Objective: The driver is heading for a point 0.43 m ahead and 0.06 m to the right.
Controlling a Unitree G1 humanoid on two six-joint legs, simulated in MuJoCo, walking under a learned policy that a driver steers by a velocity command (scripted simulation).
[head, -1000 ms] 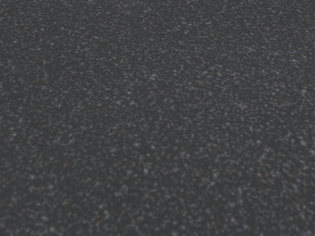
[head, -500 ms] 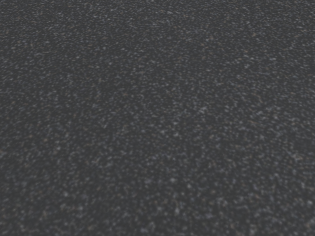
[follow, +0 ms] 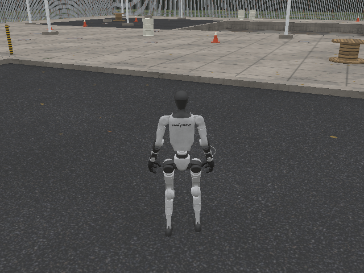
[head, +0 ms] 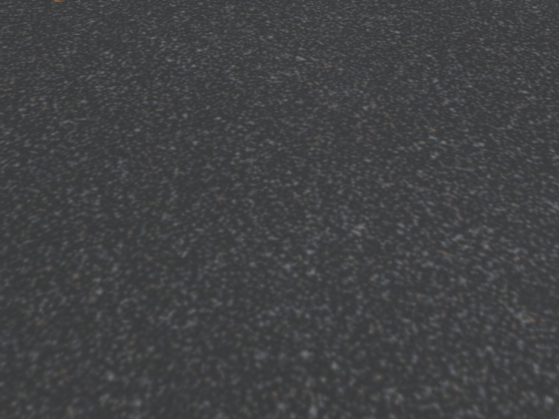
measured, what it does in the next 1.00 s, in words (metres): stands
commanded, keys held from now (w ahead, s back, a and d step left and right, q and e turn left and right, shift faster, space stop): no key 1.00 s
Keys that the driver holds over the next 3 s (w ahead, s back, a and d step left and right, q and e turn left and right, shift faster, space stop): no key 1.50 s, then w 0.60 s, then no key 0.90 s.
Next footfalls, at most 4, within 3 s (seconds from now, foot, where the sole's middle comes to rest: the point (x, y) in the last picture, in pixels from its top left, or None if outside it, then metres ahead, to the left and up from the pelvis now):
2.20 left None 0.45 0.10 -0.77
2.60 right None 0.46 -0.13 -0.77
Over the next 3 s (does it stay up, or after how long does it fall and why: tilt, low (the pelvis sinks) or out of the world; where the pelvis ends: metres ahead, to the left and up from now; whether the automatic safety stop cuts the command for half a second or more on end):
stays up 0.43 0.00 0.00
